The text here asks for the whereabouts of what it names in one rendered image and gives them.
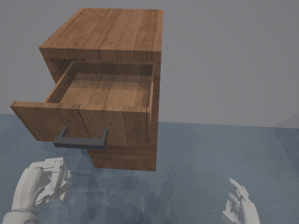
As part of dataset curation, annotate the robot left hand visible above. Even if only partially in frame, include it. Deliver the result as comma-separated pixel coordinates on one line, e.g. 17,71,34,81
11,157,72,216

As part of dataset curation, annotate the left robot forearm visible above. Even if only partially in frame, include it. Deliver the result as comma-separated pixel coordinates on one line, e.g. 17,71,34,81
2,210,39,224

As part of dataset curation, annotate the handle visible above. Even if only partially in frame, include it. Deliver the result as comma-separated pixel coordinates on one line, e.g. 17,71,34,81
53,126,108,150

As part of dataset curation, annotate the drawer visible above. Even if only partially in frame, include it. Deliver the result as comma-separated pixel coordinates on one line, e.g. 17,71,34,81
10,61,156,147

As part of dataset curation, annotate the robot right hand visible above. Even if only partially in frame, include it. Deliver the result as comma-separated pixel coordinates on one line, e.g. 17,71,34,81
222,178,261,224

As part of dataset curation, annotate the cabinet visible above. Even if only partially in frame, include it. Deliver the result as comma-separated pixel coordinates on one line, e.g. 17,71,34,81
39,7,164,172

